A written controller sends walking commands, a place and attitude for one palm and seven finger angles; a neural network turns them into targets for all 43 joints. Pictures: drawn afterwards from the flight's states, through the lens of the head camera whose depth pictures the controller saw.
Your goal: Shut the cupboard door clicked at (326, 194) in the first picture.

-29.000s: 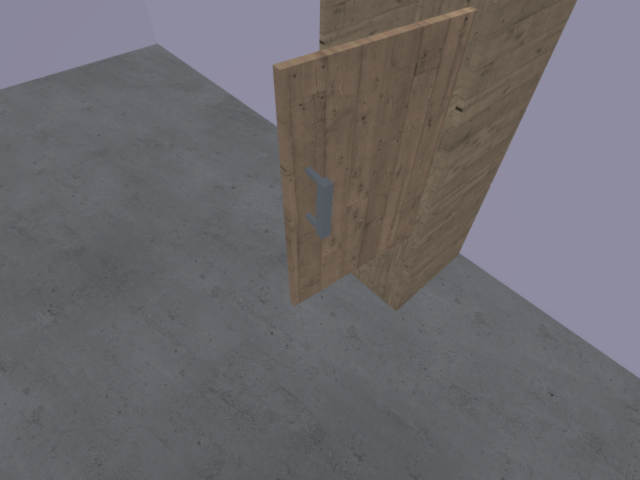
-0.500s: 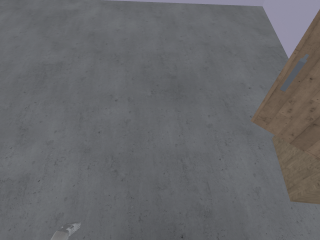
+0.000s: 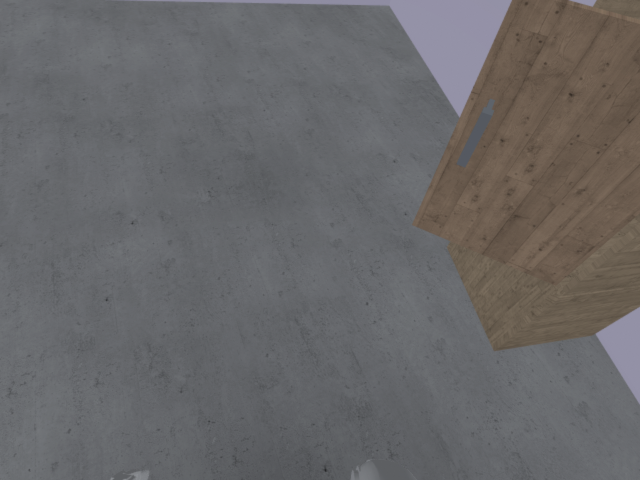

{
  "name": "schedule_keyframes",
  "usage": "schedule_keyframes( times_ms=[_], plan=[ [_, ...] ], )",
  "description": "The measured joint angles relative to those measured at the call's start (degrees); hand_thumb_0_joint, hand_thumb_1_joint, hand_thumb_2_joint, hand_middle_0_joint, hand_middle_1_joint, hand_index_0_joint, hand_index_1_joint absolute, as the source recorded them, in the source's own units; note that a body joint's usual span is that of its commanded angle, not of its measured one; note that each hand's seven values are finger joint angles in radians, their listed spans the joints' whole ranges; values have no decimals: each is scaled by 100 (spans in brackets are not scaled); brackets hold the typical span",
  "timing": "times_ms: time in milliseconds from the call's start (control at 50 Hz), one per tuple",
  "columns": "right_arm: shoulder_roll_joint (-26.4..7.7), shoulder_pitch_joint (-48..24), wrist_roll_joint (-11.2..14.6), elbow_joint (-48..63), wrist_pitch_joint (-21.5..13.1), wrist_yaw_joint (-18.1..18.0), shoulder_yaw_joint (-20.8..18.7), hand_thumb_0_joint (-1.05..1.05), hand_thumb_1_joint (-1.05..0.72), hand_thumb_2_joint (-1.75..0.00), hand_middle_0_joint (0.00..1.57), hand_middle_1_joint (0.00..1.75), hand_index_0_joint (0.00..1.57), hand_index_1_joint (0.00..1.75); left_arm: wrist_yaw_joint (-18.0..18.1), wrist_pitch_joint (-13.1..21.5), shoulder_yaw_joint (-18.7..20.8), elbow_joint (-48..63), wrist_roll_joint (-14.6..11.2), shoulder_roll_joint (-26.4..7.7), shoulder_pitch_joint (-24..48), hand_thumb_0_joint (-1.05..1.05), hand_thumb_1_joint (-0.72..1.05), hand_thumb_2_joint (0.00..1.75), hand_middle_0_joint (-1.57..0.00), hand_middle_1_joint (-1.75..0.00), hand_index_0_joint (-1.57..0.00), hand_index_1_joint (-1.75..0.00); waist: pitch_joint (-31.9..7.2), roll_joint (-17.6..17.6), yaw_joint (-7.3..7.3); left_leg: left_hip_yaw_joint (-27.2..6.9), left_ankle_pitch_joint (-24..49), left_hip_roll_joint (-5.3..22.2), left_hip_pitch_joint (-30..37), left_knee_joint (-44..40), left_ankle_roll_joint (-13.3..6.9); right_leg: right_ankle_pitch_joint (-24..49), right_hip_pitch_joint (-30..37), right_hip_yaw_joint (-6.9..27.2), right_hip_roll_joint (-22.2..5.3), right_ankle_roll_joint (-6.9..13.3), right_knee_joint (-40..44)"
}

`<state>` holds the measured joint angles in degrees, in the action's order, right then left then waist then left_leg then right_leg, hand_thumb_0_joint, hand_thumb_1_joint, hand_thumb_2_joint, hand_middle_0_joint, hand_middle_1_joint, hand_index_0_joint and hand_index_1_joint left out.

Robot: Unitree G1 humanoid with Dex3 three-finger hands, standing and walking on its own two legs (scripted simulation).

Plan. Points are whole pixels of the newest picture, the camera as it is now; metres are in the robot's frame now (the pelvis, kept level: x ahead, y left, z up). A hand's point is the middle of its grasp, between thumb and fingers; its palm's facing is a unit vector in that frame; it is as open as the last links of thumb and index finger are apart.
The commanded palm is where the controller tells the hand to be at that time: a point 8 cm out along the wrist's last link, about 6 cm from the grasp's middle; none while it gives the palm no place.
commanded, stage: turn to face it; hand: left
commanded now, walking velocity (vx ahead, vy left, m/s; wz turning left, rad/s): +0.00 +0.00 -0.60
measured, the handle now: (476, 133) +0.75 -0.26 +0.00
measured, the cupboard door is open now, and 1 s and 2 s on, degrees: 53 53 53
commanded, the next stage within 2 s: take the last steps up to it in 0.58 s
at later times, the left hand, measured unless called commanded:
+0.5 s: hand (222, 476) +0.14 +0.13 -0.16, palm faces -0.24 -0.94 -0.23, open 7.4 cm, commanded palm none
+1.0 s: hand (256, 446) +0.18 +0.09 -0.17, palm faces -0.38 -0.90 -0.22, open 7.4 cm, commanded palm none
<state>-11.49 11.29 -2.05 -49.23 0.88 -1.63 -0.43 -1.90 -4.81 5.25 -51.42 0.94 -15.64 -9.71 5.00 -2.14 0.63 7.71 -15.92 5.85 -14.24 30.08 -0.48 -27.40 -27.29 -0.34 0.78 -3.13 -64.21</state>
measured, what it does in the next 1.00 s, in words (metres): steps on the spot, turning right: right foot, then left foot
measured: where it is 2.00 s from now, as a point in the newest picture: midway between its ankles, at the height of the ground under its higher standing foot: (386, 459)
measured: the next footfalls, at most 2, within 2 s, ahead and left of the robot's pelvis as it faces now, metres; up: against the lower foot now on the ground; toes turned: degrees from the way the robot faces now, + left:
right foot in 0.22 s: +0.01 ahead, -0.16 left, +0.00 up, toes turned -13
left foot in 0.58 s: +0.10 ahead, +0.08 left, +0.00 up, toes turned -11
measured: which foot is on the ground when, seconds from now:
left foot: down 0.00-0.22, up 0.24-0.56, down 0.58-0.96, up 0.98-1.00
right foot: up 0.00-0.20, down 0.22-0.60, up 0.62-0.94, down 0.96-1.00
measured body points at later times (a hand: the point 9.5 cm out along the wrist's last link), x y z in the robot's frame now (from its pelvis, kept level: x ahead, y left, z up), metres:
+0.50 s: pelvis +0.01 -0.03 +0.00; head +0.04 -0.04 +0.45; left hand +0.15 +0.18 -0.14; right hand +0.00 -0.31 -0.14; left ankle +0.04 +0.09 -0.70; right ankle -0.02 -0.15 -0.74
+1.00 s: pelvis +0.03 -0.06 -0.01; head +0.04 -0.07 +0.44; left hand +0.20 +0.14 -0.15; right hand -0.08 -0.29 -0.16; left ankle +0.06 +0.08 -0.73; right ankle -0.04 -0.15 -0.74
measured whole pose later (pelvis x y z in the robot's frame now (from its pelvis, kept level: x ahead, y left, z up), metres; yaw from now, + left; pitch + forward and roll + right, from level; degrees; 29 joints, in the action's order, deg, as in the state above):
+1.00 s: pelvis +0.03 -0.06 -0.01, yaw -23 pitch +0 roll -1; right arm -12.9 18.9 -2.0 -59.0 1.3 -1.0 -2.7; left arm -2.7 -1.5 4.0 -56.3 1.6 -12.6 -11.2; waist 1.1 1.9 -2.0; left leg 6.9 -25.5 8.0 -15.5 38.9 1.9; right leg -17.6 -11.6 -4.3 0.3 1.4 -29.3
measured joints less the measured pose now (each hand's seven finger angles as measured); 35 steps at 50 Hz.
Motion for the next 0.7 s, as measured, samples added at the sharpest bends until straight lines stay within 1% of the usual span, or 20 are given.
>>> schedule_keyframes(
  times_ms=[60,120,160,180,220,240,260,280,300,320,360,400,460,520,560,580,600,640,660,700],
  plan=[
    [-1,91,2,-69,14,12,-24,1,-90,-90,20,30,21,30,-37,-31,20,44,1,-7,51,0,91,90,-20,-30,-19,-30,9,94,-24,198,40,139,137,-145,43,121,88,-146,-173,-39,311],
    [-39,166,-1,-158,31,41,-75,1,-90,-90,20,30,21,30,-50,-34,13,69,8,11,121,0,91,90,-20,-30,-19,-30,15,193,-82,396,-12,274,179,-100,109,168,337,-239,-266,-10,1033],
    [-92,209,-3,-215,49,63,-119,1,-90,-90,20,30,21,30,-51,-10,-10,78,10,35,172,0,91,90,-20,-30,-19,-30,22,275,-137,517,-100,376,162,41,173,208,566,-312,-269,41,1584],
    [-126,235,1,-243,61,73,-144,1,-90,-90,20,30,21,30,-49,11,-26,87,8,51,193,0,91,90,-20,-30,-19,-30,21,320,-162,572,-163,432,142,147,213,334,714,-354,-254,78,1922],
    [-200,332,32,-281,92,97,-195,1,-90,-90,20,30,21,30,-49,99,-76,140,15,49,189,0,91,90,-20,-30,-19,-30,-30,358,-196,662,-364,520,26,516,316,1025,1134,-410,-244,200,2877],
    [-238,365,54,-303,125,107,-220,1,-90,-90,20,30,21,30,-27,181,-93,157,31,43,180,0,91,90,-20,-30,-19,-30,-76,337,-188,617,-663,501,-136,882,358,881,1217,-362,-254,277,3085],
    [-323,323,72,-348,194,95,-245,1,-90,-90,20,30,21,30,17,244,-122,127,24,111,212,0,91,90,-20,-30,-19,-30,-43,452,-192,339,-1059,467,-350,1390,381,754,1143,-345,-185,336,2953],
    [-393,266,84,-391,265,66,-269,1,-90,-90,20,30,20,30,54,284,-157,110,20,181,220,0,91,90,-20,-30,-19,-30,-7,539,-210,35,-1336,355,-583,1951,394,723,1104,-324,-139,377,2866],
    [-433,211,93,-426,311,35,-281,1,-90,-90,20,30,20,30,90,308,-184,102,17,234,202,0,91,90,-20,-30,-20,-30,12,566,-216,-181,-1457,218,-800,2466,410,757,1099,-278,-120,400,2870],
    [-453,165,99,-449,327,16,-283,1,-91,-90,20,30,20,30,126,310,-201,91,14,275,175,0,91,90,-20,-30,-20,-30,22,559,-215,-306,-1412,110,-981,2862,430,834,1127,-220,-110,404,2942],
    [-452,108,97,-441,314,22,-278,1,-91,-90,20,30,20,30,169,284,-232,48,15,327,113,0,90,90,-20,-30,-20,-30,6,508,-221,-409,-1151,-12,-1220,3208,473,990,1213,-120,-93,411,3153],
    [-411,81,91,-399,293,45,-267,1,-91,-90,19,30,20,30,176,261,-255,-2,25,353,49,0,90,90,-20,-30,-20,-30,-46,433,-230,-441,-921,-78,-1316,3122,496,1089,1280,-40,-81,419,3336],
    [-324,57,92,-348,258,71,-244,1,-91,-90,19,30,20,30,166,239,-270,-70,48,374,-13,0,90,90,-21,-30,-20,-30,-111,326,-213,-472,-755,-148,-1236,2584,488,1171,1340,56,-48,409,3500],
    [-222,48,105,-334,203,66,-203,1,-91,-90,19,30,20,30,159,231,-250,-126,59,371,-49,0,90,90,-21,-30,-20,-30,-157,209,-158,-474,-664,-231,-921,1700,449,1163,1329,156,-11,370,3487],
    [-164,71,110,-332,137,51,-163,1,-91,-90,19,30,20,30,164,214,-228,-167,37,355,-77,0,90,90,-21,-30,-20,-30,-190,145,-139,-452,-242,-287,-563,865,415,1080,1278,212,21,312,3345],
    [-158,106,105,-325,88,44,-139,1,-91,-90,19,30,20,30,167,196,-218,-175,16,354,-107,0,90,90,-21,-30,-20,-30,-233,159,-131,-464,18,-272,-372,414,332,1007,1211,227,71,276,3217],
    [-102,107,84,-353,51,32,-120,1,-91,-90,19,30,20,30,167,170,-198,-193,-7,317,-107,0,90,90,-21,-30,-20,-30,-240,67,-130,-417,32,-305,-358,382,184,914,1128,278,53,287,3043],
    [4,122,38,-365,23,17,-56,1,-91,-90,20,30,20,30,166,103,-160,-233,-13,250,-105,0,90,90,-21,-30,-20,-30,-221,-61,-102,-293,-110,-306,-347,465,-7,232,855,311,63,276,2261],
    [45,143,18,-365,10,2,-32,1,-91,-90,20,30,20,30,155,72,-142,-261,-4,230,-101,0,90,90,-21,-30,-20,-30,-216,-73,-106,-253,-128,-283,-307,414,-45,46,694,286,80,254,1758],
    [107,194,-6,-382,3,-24,-2,1,-91,-90,20,30,20,30,123,46,-109,-303,4,209,-81,0,90,90,-20,-30,-20,-30,-192,-54,-112,-210,-48,-242,-194,204,-58,-20,479,193,61,207,1030]
  ],
)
